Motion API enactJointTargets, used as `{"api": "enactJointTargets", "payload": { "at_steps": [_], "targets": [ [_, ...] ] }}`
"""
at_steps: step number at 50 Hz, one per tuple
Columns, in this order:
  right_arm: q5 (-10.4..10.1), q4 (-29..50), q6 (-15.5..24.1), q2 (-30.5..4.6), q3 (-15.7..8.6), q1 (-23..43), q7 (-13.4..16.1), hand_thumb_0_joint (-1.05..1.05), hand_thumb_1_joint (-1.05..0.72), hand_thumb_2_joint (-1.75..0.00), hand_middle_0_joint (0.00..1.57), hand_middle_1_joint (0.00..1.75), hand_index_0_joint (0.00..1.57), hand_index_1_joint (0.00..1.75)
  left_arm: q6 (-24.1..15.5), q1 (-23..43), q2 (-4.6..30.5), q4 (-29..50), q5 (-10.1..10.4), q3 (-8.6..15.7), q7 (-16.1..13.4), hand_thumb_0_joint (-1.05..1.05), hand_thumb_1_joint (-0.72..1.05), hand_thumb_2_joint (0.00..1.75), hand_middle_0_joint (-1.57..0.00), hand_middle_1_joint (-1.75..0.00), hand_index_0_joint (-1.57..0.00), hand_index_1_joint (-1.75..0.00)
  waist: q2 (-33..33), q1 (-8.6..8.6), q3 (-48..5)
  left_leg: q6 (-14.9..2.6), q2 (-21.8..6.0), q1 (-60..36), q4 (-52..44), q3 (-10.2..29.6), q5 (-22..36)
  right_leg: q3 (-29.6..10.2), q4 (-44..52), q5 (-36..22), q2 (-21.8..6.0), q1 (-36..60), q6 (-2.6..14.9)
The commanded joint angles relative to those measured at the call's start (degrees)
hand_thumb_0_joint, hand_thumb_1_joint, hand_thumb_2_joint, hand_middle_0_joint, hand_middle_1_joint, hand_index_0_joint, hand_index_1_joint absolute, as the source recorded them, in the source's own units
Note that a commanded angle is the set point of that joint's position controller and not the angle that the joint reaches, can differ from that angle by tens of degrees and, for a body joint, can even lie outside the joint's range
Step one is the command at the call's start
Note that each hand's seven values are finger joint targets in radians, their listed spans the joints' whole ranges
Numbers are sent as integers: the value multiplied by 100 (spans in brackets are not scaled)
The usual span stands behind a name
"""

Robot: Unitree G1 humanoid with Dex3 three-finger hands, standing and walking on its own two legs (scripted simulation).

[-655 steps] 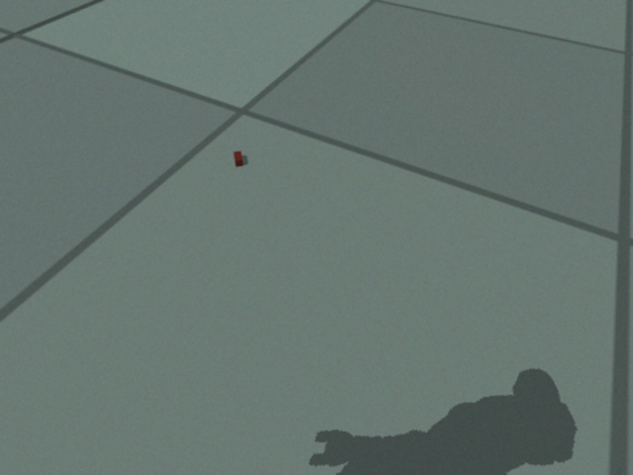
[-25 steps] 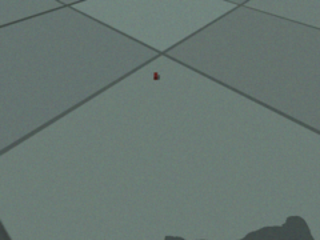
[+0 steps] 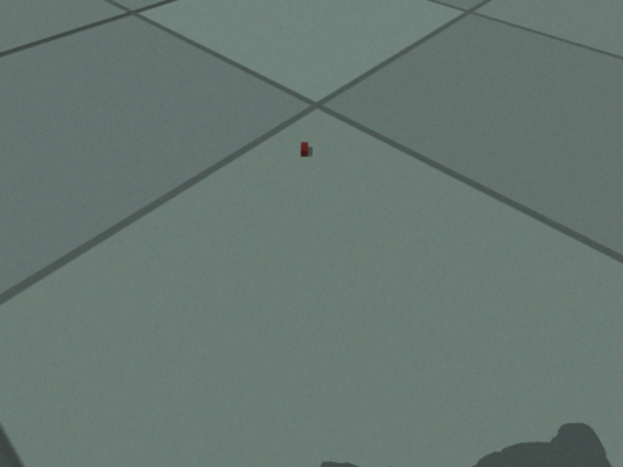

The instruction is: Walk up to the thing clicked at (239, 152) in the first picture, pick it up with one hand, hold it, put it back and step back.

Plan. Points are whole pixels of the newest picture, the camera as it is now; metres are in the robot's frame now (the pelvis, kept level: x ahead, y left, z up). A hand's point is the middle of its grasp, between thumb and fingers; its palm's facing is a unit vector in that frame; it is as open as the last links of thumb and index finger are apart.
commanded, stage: stand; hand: left
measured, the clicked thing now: (304, 149) +1.65 +0.02 -0.76
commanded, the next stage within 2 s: walk up in 0.28 s
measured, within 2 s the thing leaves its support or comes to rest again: neither
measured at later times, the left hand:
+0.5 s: hand out of the picture +0.11 +0.28 -0.14, palm faces -0.21 -0.87 -0.44, open 7.4 cm
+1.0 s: hand (154, 284) +0.46 +0.31 -0.17, palm faces -0.48 -0.69 -0.54, open 7.4 cm
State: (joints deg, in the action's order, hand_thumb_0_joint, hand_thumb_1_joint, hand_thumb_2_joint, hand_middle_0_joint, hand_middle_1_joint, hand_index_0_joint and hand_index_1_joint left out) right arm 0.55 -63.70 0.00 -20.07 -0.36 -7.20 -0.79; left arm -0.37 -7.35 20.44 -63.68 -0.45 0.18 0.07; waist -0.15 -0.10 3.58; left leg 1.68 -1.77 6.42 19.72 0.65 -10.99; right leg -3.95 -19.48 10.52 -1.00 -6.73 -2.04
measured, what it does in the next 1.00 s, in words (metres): walks ahead, turning right: left foot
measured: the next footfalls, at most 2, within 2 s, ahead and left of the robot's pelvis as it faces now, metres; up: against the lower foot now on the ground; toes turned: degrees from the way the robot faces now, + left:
left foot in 0.98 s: +0.51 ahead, +0.07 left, +0.00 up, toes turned -29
right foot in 1.42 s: +0.55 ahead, -0.10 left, +0.00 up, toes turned -54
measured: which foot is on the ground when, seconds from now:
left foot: down 0.00-0.54, up 0.56-0.96, down 0.98-1.00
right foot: down 0.00-1.00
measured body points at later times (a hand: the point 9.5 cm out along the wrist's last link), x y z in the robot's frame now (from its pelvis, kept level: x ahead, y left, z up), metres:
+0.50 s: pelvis +0.03 +0.00 -0.01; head +0.03 -0.04 +0.43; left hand +0.13 +0.33 -0.11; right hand +0.07 -0.35 -0.13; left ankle +0.00 +0.14 -0.75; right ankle +0.02 -0.13 -0.72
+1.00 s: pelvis +0.29 +0.04 -0.05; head +0.32 +0.01 +0.40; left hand +0.49 +0.35 -0.14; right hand +0.24 -0.33 -0.14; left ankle +0.47 +0.09 -0.75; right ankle +0.05 -0.14 -0.73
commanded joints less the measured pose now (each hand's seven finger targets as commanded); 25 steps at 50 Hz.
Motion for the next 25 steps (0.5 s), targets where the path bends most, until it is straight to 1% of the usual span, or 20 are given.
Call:
{"api": "enactJointTargets", "payload": {
  "at_steps": [1,3,4,6,9,12,13,14,15,16,17,18,19,20,21,22,23,24,25],
  "targets": [
    [-5,305,135,-1268,-273,155,103,0,-90,-90,20,30,20,30,-100,136,1249,326,-3,224,-59,0,90,90,-20,-30,-20,-30,75,21,-349,-273,-517,-32,-405,370,354,-258,257,-498,-517,-95,320],
    [-12,320,129,-1271,-275,209,96,0,-90,-90,20,30,20,30,-110,126,1244,330,-13,212,-55,0,90,90,-20,-30,-20,-30,32,2,-431,-283,-538,-119,-350,383,580,-239,241,-675,-523,-74,323],
    [-16,318,136,-1241,-271,148,98,0,-90,-90,20,30,20,30,-109,153,1268,337,-11,221,-56,0,90,90,-20,-30,-20,-30,-1,35,-433,-266,-514,-103,-348,361,622,-251,237,-723,-532,-52,327],
    [-18,310,135,-1253,-271,141,94,0,-90,-90,20,30,20,30,-129,121,1265,338,-12,213,-58,0,90,90,-20,-30,-20,-30,16,30,-461,-269,-528,-140,-296,353,680,-257,250,-814,-556,-46,317],
    [-12,308,125,-1254,-267,134,96,0,-90,-90,20,30,20,30,-126,160,1242,347,-11,205,-65,0,90,90,-20,-30,-20,-30,46,43,-424,-266,-521,-73,-309,351,516,-280,287,-681,-567,-64,316],
    [-14,323,122,-1243,-269,177,93,0,-90,-90,20,30,20,30,-120,163,1252,342,-10,211,-61,0,90,90,-20,-30,-20,-30,40,40,-476,-280,-520,-114,-293,350,593,-261,233,-774,-553,-32,327],
    [-17,311,119,-1232,-260,173,90,0,-90,-90,20,30,20,30,-115,124,1259,327,-2,210,-63,0,90,90,-20,-30,-20,-30,3,28,-400,-258,-497,-123,-325,353,513,-260,271,-670,-532,-128,327],
    [233,1147,231,-2211,-831,401,-164,0,-90,-90,20,30,20,30,-124,-498,2154,705,14,571,84,0,90,90,-20,-30,-20,-30,685,63,-505,-530,-401,-612,765,-44,-2493,-1287,-36,2009,-664,-1346,782],
    [269,1180,191,-2037,-803,365,-263,0,-90,-90,20,30,20,30,-127,-358,2060,720,11,547,139,0,90,90,-20,-30,-20,-30,480,226,-193,-688,-334,-595,997,46,-3111,-1482,100,2778,-668,-2242,699],
    [277,1226,166,-1934,-813,175,-316,0,-90,-90,20,30,20,30,-115,-98,1987,786,-19,570,152,0,90,90,-20,-30,-20,-30,250,400,53,-737,-295,-715,1029,66,-3237,-1495,204,2928,-593,-2861,617],
    [228,1232,146,-1856,-831,-285,-353,0,-90,-90,20,30,20,30,-142,407,1883,993,-30,608,157,0,90,90,-20,-30,-20,-30,198,730,39,-855,-456,-1054,662,336,-3271,-1258,-47,2671,-428,-3320,455],
    [230,1196,144,-1919,-904,-611,-354,0,-90,-90,20,30,20,30,-170,829,1690,1188,-10,589,144,0,90,90,-20,-30,-20,-30,708,987,7,-1068,-1087,-1620,-91,860,-3019,-464,-1065,1943,-93,-3988,277],
    [251,1279,176,-2035,-988,-477,-343,0,-90,-90,20,30,20,30,-194,944,1502,1305,-3,574,129,0,90,90,-20,-30,-20,-30,1598,960,-276,-1449,-2131,-1591,-891,1594,-2473,460,-2961,1502,48,-4055,314],
    [263,1565,201,-2100,-1023,134,-353,0,-90,-90,20,30,20,30,-200,530,1516,1330,20,563,108,0,90,90,-20,-30,-20,-30,1274,486,-392,-1560,-2441,-1228,-974,1552,-1912,531,-3103,1651,-383,-3562,341],
    [262,1696,211,-1985,-987,244,-371,0,-90,-90,20,30,20,30,-213,169,1646,1231,39,554,128,0,90,90,-20,-30,-20,-30,856,358,-468,-1568,-2293,-1000,-924,1409,-1945,537,-3010,1757,-471,-3090,337],
    [238,1761,231,-1849,-956,223,-408,0,-90,-90,20,30,20,30,-201,12,1844,1070,62,614,169,0,90,90,-20,-30,-20,-30,592,339,-523,-1564,-2012,-734,-864,1093,-2257,438,-3103,1702,-569,-2730,307],
    [249,1853,239,-1947,-967,431,-437,0,-90,-90,20,30,20,30,-153,-266,1800,1008,90,628,250,0,90,90,-20,-30,-20,-30,730,199,-476,-1458,-1886,-378,-841,760,-2536,503,-2994,1606,-598,-2337,301],
    [270,1931,243,-2074,-968,859,-476,0,-90,-90,20,30,20,30,-140,-650,1768,929,144,657,292,0,90,90,-20,-30,-20,-30,1047,-137,-371,-1245,-1820,163,-626,316,-2542,598,-2715,1461,-764,-1609,362],
    [305,2015,212,-2026,-952,1155,-512,0,-90,-90,20,30,20,30,-167,-1238,1734,774,172,668,282,0,90,90,-20,-30,-20,-30,1008,-377,-412,-1086,-1507,472,-16,-239,-2495,724,-2181,1085,-720,-946,410]
  ]
}}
